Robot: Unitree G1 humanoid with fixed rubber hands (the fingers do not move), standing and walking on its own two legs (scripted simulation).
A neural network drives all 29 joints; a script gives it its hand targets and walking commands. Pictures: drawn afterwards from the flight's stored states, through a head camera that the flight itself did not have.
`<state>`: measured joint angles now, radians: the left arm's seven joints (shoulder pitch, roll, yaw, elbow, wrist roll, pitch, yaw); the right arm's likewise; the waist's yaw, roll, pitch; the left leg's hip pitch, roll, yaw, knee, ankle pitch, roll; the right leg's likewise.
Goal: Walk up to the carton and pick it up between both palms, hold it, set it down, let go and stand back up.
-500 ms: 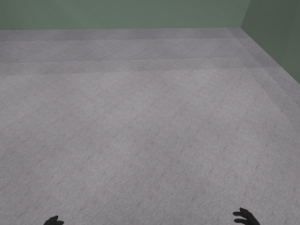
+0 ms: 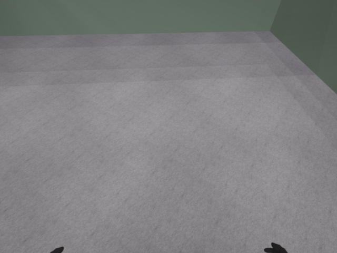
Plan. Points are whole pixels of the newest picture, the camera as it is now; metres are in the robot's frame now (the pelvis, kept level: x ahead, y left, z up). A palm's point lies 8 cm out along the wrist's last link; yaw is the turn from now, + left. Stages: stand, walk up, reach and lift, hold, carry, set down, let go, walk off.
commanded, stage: stand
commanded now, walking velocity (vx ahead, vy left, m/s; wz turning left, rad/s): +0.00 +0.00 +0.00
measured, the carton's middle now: out of the picture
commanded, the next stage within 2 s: walk up in 1.00 s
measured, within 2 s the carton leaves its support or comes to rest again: neither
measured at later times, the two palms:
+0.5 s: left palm out of the picture +0.08 +0.29 -0.10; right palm out of the picture +0.09 -0.29 -0.09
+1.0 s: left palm out of the picture +0.07 +0.29 -0.10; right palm out of the picture +0.08 -0.29 -0.09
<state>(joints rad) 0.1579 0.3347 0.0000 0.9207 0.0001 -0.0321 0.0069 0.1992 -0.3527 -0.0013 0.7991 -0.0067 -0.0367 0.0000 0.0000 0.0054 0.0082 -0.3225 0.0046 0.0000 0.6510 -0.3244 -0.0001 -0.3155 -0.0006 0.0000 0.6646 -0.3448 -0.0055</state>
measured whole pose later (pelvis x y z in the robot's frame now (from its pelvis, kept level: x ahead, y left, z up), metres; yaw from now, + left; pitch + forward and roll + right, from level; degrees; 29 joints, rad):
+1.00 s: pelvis -0.01 +0.00 +0.02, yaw +0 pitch -1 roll +0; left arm 0.14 0.33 0.00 1.05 0.00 -0.03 0.01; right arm 0.20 -0.35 0.00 0.92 -0.01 -0.04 0.00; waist 0.00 0.01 0.01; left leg -0.24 0.00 0.00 0.48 -0.22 0.00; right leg -0.24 0.00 0.00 0.49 -0.24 -0.01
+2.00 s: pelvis -0.05 +0.13 +0.01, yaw +24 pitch +1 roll +1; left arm 0.15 0.49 0.00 0.78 0.00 -0.04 0.05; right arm 0.21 -0.46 -0.05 0.63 -0.02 0.09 0.11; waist -0.02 0.06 0.06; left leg -0.49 0.00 -0.02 0.92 -0.29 0.05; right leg -0.30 -0.07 -0.18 0.58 -0.30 -0.04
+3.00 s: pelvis -0.18 +0.34 -0.01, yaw +54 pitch +1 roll -1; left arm 0.24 0.50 0.00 0.73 0.00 -0.06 0.07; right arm 0.22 -0.48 -0.07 0.58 -0.02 0.07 0.12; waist -0.02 0.06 0.08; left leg -0.45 0.02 -0.02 0.72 -0.29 0.02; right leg -0.29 -0.24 -0.29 0.75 -0.42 0.00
